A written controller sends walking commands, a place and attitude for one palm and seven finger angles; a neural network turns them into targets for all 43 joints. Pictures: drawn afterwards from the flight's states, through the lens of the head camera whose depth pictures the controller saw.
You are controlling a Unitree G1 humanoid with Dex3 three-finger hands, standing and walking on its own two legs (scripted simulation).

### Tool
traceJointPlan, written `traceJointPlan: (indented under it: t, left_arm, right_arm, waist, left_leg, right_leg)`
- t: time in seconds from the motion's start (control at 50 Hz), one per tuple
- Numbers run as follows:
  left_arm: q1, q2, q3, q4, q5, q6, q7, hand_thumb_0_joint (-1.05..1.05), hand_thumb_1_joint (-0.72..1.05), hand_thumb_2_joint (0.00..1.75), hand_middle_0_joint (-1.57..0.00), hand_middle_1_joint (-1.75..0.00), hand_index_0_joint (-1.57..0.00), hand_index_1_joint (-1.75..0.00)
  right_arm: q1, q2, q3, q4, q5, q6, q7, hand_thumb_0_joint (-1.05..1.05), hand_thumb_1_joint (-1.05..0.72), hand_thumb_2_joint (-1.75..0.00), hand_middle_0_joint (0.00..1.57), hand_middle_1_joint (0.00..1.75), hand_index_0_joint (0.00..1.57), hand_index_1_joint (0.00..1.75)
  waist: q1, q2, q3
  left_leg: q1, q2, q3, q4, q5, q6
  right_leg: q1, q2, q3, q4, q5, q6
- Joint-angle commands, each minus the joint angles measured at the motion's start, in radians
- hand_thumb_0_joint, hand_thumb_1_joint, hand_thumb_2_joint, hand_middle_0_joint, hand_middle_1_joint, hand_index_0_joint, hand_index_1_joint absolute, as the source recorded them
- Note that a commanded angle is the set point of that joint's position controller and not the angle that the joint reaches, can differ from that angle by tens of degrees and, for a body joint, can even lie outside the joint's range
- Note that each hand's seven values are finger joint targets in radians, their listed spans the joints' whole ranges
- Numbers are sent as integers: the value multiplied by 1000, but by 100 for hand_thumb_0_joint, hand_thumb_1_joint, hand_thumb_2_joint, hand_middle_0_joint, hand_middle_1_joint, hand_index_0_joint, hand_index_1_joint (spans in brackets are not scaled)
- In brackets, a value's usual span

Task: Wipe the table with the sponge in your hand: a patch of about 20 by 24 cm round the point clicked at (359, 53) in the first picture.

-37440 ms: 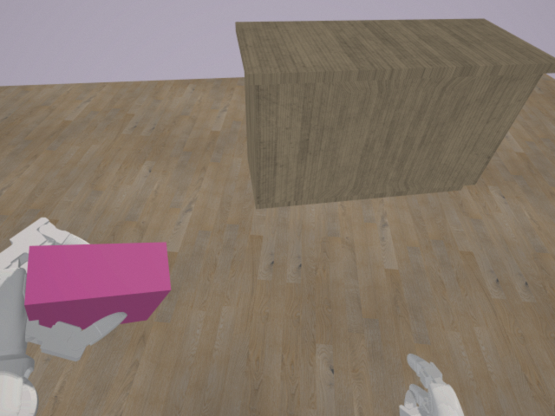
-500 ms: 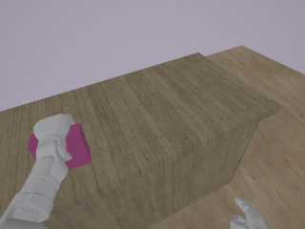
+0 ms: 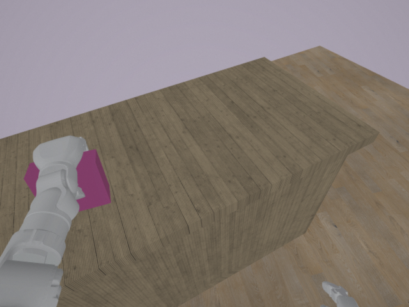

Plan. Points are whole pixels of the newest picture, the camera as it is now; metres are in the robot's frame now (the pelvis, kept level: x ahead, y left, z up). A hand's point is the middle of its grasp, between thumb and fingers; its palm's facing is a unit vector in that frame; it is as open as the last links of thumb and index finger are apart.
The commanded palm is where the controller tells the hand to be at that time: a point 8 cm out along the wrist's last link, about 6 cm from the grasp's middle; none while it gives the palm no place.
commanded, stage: wipe forward along the middle lane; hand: left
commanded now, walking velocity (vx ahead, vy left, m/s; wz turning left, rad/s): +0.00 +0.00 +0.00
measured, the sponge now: (75, 190) +0.35 +0.32 +0.03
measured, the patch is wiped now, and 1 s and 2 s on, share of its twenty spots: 1.00 1.00 1.00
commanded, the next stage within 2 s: slide back across to the first lane in 0.08 s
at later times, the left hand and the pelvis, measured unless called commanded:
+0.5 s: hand (58, 165) +0.38 +0.35 +0.08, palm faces -0.03 -0.06 -1.00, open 9.9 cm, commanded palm +0.35 +0.37 +0.13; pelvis +0.02 +0.03 +0.01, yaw -1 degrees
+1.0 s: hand (23, 177) +0.35 +0.41 +0.08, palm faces -0.03 -0.07 -1.00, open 9.9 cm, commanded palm +0.31 +0.40 +0.13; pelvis +0.04 +0.06 +0.01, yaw +1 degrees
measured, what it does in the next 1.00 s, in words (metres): shifts its weight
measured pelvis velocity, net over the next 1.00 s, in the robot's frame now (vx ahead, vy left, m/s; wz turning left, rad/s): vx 0.04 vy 0.06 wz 0.02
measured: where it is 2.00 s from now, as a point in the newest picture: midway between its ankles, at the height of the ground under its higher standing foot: outside the picture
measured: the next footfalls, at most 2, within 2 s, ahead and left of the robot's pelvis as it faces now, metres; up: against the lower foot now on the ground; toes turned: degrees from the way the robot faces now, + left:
none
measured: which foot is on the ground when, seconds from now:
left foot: down 0.00-1.00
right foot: down 0.00-1.00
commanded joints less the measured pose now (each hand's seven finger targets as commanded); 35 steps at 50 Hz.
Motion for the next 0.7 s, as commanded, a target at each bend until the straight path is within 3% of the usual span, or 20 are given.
traceJointPlan:
  t: [0.0, 0.04, 0.14, 0.16, 0.24, 0.3, 0.34, 0.38, 0.4, 0.46, 0.54, 0.62, 0.64, 0.68]
  left_arm:
    - [-323, 316, 60, -13, 66, 25, 62, 0, 10, 130, -120, -160, -120, -160]
    - [-391, 315, 53, -6, 69, 18, 64, 0, 10, 130, -120, -160, -120, -160]
    - [-411, 334, 66, 35, 77, 9, 79, 0, 10, 130, -120, -160, -120, -160]
    - [-410, 306, 40, 45, 81, 8, 81, 0, 10, 130, -120, -160, -120, -160]
    - [-339, 350, 105, -30, 68, 4, 84, 0, 10, 130, -120, -160, -120, -160]
    - [-288, 363, 115, -62, 61, 24, 86, 0, 10, 130, -120, -160, -120, -160]
    - [-285, 386, 138, -118, 46, 36, 80, 0, 10, 130, -120, -160, -120, -160]
    - [-260, 362, 112, -143, 49, 51, 76, 0, 10, 130, -120, -160, -120, -160]
    - [-218, 379, 134, -134, 47, 63, 72, 0, 10, 130, -120, -160, -120, -160]
    - [-215, 373, 117, -164, 47, 74, 50, 0, 10, 130, -120, -160, -120, -160]
    - [-201, 362, 116, -219, 52, 73, 21, 0, 10, 130, -120, -160, -120, -160]
    - [-113, 374, 143, -260, 52, 61, 5, 0, 10, 130, -120, -160, -120, -160]
    - [-90, 380, 163, -307, 41, 50, 0, 0, 10, 130, -120, -160, -120, -160]
    - [-52, 355, 148, -328, 38, 49, -5, 0, 10, 130, -120, -160, -120, -160]
  right_arm:
    - [-95, -127, -33, -132, -5, -39, -8, 0, -90, -90, 20, 30, 20, 30]
    - [-96, -127, -31, -128, -4, -40, -8, 0, -90, -90, 20, 30, 20, 30]
    - [-76, -127, -33, -126, -5, -34, -6, 0, -90, -90, 20, 30, 20, 30]
    - [-63, -125, -35, -125, -8, -33, -5, 0, -90, -90, 20, 30, 20, 30]
    - [-81, -122, -41, -146, -8, -27, 0, 0, -90, -90, 20, 30, 20, 30]
    - [-93, -126, -41, -153, -5, -21, 4, 0, -90, -90, 20, 30, 20, 30]
    - [-124, -127, -37, -161, -2, -22, 4, 0, -90, -90, 20, 30, 20, 30]
    - [-125, -124, -36, -165, -3, -23, 4, 0, -90, -90, 20, 30, 20, 30]
    - [-127, -126, -36, -161, -3, -22, 5, 0, -90, -90, 20, 30, 20, 30]
    - [-139, -129, -31, -161, -5, -22, 5, 0, -90, -90, 20, 30, 20, 30]
    - [-159, -126, -29, -169, -7, -23, 8, 0, -90, -90, 20, 30, 20, 30]
    - [-153, -128, -32, -174, -15, -20, 14, 0, -90, -90, 20, 30, 20, 30]
    - [-169, -127, -33, -183, -17, -24, 17, 0, -90, -90, 20, 30, 20, 30]
    - [-161, -125, -35, -183, -18, -22, 20, 0, -90, -90, 20, 30, 20, 30]
  waist:
    - [-14, -133, -144]
    - [-23, -111, -139]
    - [-17, -84, -196]
    - [-23, -80, -202]
    - [17, -79, -281]
    - [20, -98, -237]
    - [36, -56, -222]
    - [29, -50, -198]
    - [42, -66, -197]
    - [38, -54, -168]
    - [46, -17, -173]
    - [54, -39, -189]
    - [66, -9, -211]
    - [56, -21, -201]
  left_leg:
    - [-85, -23, 43, -51, -18, 48]
    - [-80, -20, 39, -59, -14, 48]
    - [-74, -21, 42, -56, 7, 46]
    - [-66, -17, 48, -51, 17, 48]
    - [-25, -22, 43, -59, 88, 48]
    - [-15, -24, 39, -72, 82, 49]
    - [5, -24, 32, -91, 94, 48]
    - [29, -24, 33, -100, 96, 49]
    - [33, -24, 28, -107, 104, 48]
    - [54, -22, 21, -120, 117, 49]
    - [99, -18, 11, -131, 186, 44]
    - [129, -16, 5, -121, 250, 41]
    - [147, -16, 2, -120, 292, 39]
    - [163, -12, 1, -115, 318, 38]
  right_leg:
    - [190, -110, 127, -128, 15, 41]
    - [167, -106, 118, -129, 11, 36]
    - [184, -106, 105, -120, 38, 33]
    - [185, -108, 87, -114, 55, 37]
    - [270, -107, 92, -97, 162, 29]
    - [275, -104, 84, -106, 152, 32]
    - [279, -103, 84, -112, 140, 24]
    - [275, -100, 67, -121, 119, 24]
    - [284, -100, 64, -123, 114, 22]
    - [284, -96, 55, -131, 109, 17]
    - [291, -94, 48, -131, 163, 4]
    - [322, -94, 45, -120, 251, 0]
    - [340, -95, 47, -112, 293, -5]
    - [333, -93, 37, -110, 319, -2]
